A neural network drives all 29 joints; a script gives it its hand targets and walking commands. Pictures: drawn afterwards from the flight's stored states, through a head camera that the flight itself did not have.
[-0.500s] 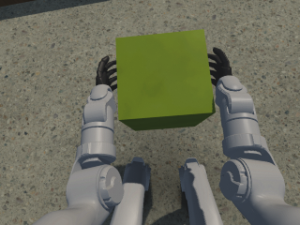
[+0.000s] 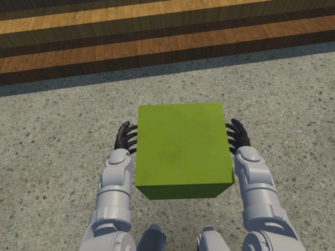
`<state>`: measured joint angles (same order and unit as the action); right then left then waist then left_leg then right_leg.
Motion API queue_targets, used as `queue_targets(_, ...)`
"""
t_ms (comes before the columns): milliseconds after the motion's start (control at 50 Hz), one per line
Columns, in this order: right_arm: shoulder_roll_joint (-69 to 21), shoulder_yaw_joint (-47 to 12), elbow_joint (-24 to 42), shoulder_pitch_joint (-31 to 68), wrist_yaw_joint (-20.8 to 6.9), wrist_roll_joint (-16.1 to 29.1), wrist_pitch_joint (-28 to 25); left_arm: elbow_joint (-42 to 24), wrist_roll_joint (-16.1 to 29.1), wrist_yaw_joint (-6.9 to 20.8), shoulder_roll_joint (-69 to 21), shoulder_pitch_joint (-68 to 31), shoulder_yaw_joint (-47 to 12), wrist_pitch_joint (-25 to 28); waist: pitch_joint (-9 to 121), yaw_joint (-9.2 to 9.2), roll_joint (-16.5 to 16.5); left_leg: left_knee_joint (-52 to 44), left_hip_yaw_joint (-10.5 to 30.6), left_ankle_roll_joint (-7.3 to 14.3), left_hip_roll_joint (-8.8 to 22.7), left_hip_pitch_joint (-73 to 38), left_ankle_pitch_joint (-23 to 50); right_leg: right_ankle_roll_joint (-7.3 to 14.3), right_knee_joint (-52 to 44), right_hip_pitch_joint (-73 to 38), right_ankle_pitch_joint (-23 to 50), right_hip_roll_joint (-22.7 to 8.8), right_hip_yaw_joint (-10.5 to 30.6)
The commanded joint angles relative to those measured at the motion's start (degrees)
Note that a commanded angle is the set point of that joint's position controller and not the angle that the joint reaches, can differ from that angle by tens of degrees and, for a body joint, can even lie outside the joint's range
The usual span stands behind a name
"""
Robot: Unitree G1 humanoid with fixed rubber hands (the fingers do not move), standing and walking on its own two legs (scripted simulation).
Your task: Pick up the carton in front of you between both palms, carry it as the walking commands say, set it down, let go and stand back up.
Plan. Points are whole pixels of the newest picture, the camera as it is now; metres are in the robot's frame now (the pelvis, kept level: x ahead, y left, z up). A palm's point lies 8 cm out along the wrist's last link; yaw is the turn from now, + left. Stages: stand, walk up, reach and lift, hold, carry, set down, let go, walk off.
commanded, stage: reach and lift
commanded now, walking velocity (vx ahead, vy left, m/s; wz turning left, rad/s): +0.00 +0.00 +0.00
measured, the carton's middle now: (181, 156) +0.38 +0.00 -0.10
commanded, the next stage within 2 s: hold in 1.46 s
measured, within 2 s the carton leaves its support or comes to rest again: neither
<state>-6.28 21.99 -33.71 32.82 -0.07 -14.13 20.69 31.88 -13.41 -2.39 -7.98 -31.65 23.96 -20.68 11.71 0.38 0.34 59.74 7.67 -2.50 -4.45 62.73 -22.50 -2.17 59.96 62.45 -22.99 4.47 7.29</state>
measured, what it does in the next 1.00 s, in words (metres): rises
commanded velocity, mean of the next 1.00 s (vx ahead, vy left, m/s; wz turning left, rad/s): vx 0.00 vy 0.00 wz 0.00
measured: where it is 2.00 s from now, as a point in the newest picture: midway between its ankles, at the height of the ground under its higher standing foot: outside the picture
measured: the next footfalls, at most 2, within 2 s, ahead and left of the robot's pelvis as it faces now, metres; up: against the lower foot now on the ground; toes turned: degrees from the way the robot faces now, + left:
none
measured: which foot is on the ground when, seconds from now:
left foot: down 0.00-1.00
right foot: down 0.00-1.00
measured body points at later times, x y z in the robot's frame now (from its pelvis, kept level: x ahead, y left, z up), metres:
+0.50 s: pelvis +0.04 +0.00 +0.09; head +0.01 +0.00 +0.53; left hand +0.34 +0.15 +0.10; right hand +0.34 -0.15 +0.10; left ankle +0.05 +0.14 -0.65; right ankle +0.04 -0.13 -0.65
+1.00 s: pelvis +0.03 +0.00 +0.09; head +0.00 +0.00 +0.54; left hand +0.34 +0.15 +0.11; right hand +0.34 -0.15 +0.11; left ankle +0.05 +0.13 -0.65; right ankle +0.04 -0.13 -0.65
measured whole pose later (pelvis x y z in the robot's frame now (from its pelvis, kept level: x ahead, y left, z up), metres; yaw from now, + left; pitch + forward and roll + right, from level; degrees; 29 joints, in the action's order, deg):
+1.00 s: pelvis +0.03 +0.00 +0.09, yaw +0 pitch -4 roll +0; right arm -9.5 16.5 -20.7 18.2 -1.2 -17.5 36.1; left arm 21.0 -17.8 0.4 -9.6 -18.6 17.3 -36.0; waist -0.1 -0.1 0.0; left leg 24.2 8.2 -1.2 -2.0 8.7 -11.8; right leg -1.0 24.1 8.3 -12.1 2.1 7.9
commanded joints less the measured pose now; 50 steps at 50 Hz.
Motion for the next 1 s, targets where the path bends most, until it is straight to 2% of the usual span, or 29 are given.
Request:
queue_targets(0, -59.6, -32.8, -2.4, 27.2, -13.1, 8.3, -0.5, 3.6, 8.4, 14.2, -59.8, -28.5, -34.9, 0.1, 31.8, -0.28, -0.3, -11.7, -5.4, 1.0, -3.5, -25.2, 14.4, 1.4, -11.7, -25.6, 15.2, 3.4, -4.9)
queue_targets(140, -59.1, -35.1, 0.4, 18.3, -13.2, 8.5, 0.8, 1.3, 8.3, 14.3, -59.0, -19.2, -37.3, -1.2, 24.5, -0.26, -0.2, -20.6, -4.2, 1.0, -2.6, -36.2, 20.8, 1.3, -20.5, -36.4, 21.3, 2.7, -3.9)
queue_targets(280, -58.1, -39.1, 6.1, 11.1, -13.0, 10.4, 4.5, -3.7, 9.6, 14.8, -57.8, -11.8, -41.0, -5.0, 16.9, -0.48, -0.2, -29.2, -3.6, 1.0, -1.9, -47.4, 25.4, 0.9, -29.4, -47.5, 26.3, 2.0, -3.5)
queue_targets(360, -57.3, -41.4, 10.8, 8.1, -13.0, 11.6, 7.8, -7.2, 10.9, 15.2, -58.0, -8.4, -42.9, -8.1, 11.9, -0.52, 0.0, -33.8, -3.4, 1.0, -1.5, -52.6, 26.1, 0.8, -34.2, -52.9, 26.7, 1.6, -3.2)
queue_targets(420, -57.0, -40.5, 12.0, 6.2, -13.2, 11.7, 10.4, -8.7, 10.9, 15.5, -57.0, -6.8, -42.3, -10.7, 6.5, -0.52, -0.1, -36.8, -3.3, 1.0, -1.4, -54.4, 23.5, 0.9, -37.0, -54.5, 24.0, 1.5, -3.3)
queue_targets(500, -55.8, -36.9, 10.8, 6.4, -13.6, 10.0, 12.8, -7.7, 9.4, 16.1, -55.3, -7.5, -39.0, -13.1, -0.6, -0.65, -0.2, -39.0, -3.6, 1.5, -1.2, -53.9, 16.4, 1.3, -39.1, -53.9, 17.1, 1.3, -3.6)
queue_targets(580, -56.4, -35.1, 9.9, 11.6, -14.4, 9.3, 13.0, -6.7, 8.7, 16.9, -55.9, -12.6, -36.9, -13.3, -2.1, -0.49, -0.1, -38.9, -4.1, 1.9, -0.8, -53.4, 11.3, 1.8, -39.1, -53.2, 11.8, 1.0, -4.1)
queue_targets(720, -57.8, -35.5, 9.7, 16.3, -14.8, 9.6, 12.9, -6.9, 9.0, 17.3, -56.8, -17.3, -37.2, -13.2, 1.4, -0.46, -0.1, -38.3, -4.4, 1.9, -0.8, -55.0, 11.2, 1.8, -38.6, -54.8, 11.7, 0.9, -4.2)
queue_targets(980, -56.8, -36.5, 12.6, 12.8, -14.3, 9.9, 14.3, -10.0, 9.2, 17.0, -55.3, -14.1, -38.2, -14.5, 2.6, -0.51, -0.4, -39.6, -4.5, 1.5, -1.3, -58.1, 17.4, 1.1, -40.0, -58.3, 18.5, 1.1, -4.0)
